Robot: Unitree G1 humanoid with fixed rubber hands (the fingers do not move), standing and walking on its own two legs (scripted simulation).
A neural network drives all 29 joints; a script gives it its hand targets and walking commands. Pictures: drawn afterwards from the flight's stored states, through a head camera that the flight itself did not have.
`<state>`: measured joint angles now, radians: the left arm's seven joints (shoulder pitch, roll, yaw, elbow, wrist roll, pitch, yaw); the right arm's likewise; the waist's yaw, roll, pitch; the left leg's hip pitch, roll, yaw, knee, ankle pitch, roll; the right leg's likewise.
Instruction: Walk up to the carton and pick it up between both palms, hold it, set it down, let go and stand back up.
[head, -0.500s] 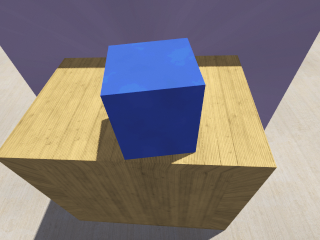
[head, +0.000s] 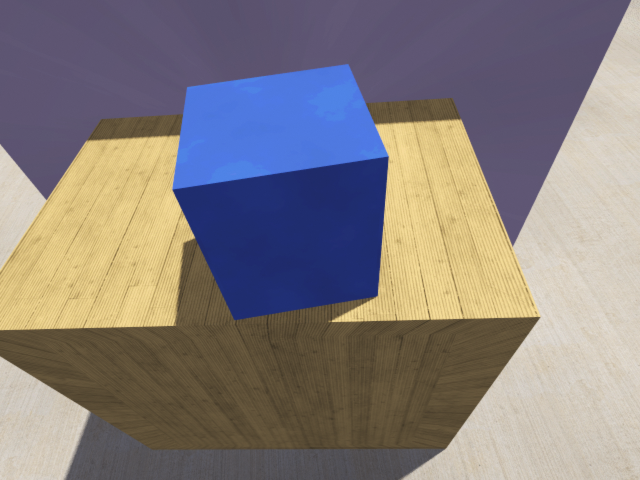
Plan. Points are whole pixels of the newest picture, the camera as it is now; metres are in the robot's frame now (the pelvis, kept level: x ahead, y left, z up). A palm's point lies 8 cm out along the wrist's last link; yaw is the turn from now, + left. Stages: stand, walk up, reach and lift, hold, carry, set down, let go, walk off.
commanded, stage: walk up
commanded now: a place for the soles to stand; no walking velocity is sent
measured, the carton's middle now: (288, 198) +0.47 +0.07 +0.11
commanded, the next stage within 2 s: reach and lift in 1.30 s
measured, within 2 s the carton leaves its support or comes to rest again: neither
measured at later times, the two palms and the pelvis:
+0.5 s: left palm out of the picture +0.07 +0.25 -0.12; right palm out of the picture +0.00 -0.23 -0.13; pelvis +0.00 +0.02 +0.01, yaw -3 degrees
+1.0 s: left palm out of the picture +0.08 +0.24 -0.13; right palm out of the picture -0.02 -0.23 -0.14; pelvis +0.02 +0.01 +0.00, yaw -5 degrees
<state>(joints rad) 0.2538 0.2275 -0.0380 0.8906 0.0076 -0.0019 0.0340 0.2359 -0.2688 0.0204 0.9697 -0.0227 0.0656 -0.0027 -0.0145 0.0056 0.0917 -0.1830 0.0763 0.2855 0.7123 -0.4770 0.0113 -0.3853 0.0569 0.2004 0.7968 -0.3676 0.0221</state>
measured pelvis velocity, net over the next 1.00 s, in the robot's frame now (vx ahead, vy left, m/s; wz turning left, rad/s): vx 0.02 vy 0.01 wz -0.08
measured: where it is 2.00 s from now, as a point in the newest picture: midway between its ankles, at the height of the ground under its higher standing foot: outside the picture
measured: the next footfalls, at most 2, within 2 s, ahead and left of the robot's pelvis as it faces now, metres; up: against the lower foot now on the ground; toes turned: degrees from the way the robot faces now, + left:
none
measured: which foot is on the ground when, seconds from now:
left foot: down 0.00-1.00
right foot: down 0.00-1.00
